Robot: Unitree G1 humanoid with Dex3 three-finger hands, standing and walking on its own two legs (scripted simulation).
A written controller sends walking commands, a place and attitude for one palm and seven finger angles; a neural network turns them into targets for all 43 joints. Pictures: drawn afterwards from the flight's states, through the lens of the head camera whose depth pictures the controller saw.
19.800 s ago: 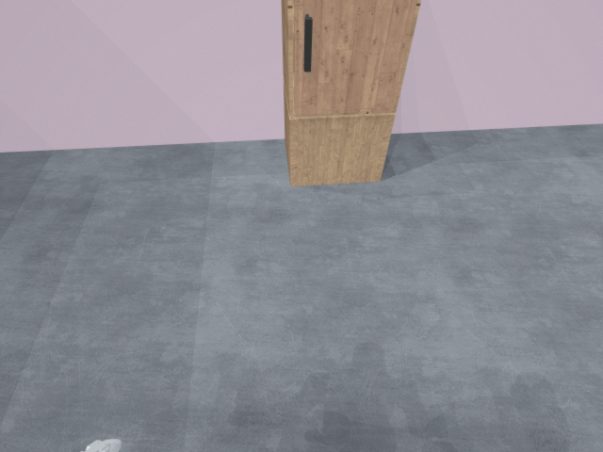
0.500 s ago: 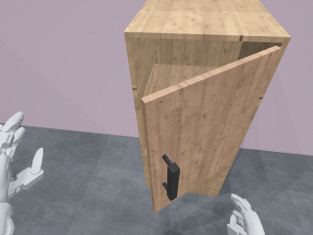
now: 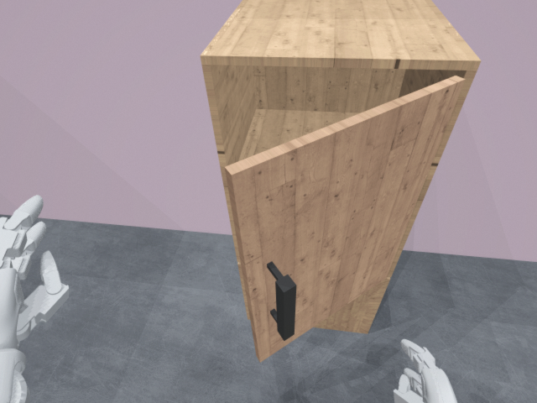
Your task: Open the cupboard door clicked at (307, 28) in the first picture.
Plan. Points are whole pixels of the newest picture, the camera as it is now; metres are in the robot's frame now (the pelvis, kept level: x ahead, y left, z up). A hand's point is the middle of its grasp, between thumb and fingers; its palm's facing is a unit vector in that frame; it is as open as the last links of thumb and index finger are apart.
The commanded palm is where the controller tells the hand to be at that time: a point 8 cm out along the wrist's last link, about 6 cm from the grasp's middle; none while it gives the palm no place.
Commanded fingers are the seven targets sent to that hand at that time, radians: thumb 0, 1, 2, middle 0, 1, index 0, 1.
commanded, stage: step back with the hand held close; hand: left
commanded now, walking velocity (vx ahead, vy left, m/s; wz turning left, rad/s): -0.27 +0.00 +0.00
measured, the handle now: (279, 301) +0.31 +0.03 -0.06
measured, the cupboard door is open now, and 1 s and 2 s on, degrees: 40 40 40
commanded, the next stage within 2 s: stop stepping back and stand still in 1.22 s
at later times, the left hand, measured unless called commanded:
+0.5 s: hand (22, 333) +0.14 +0.28 +0.14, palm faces +0.41 -0.77 -0.49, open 7.4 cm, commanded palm +0.08 +0.32 +0.17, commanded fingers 0.00 0.90 0.90 -0.20 -0.30 -0.20 -0.30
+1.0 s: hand out of the picture +0.08 +0.31 +0.15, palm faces +0.46 -0.74 -0.48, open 7.4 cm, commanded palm +0.00 +0.34 +0.17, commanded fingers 0.00 0.90 0.90 -0.20 -0.30 -0.20 -0.30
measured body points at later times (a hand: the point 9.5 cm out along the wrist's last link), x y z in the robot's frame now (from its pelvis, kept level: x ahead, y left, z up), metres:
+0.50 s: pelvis -0.06 +0.02 -0.01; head -0.04 +0.02 +0.44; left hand +0.11 +0.32 +0.17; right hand +0.12 -0.23 -0.09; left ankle -0.03 +0.11 -0.74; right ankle +0.00 -0.09 -0.74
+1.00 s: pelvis -0.12 +0.03 -0.02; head -0.10 +0.06 +0.43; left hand +0.04 +0.35 +0.18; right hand +0.05 -0.21 -0.09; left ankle -0.03 +0.11 -0.74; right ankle -0.09 -0.10 -0.72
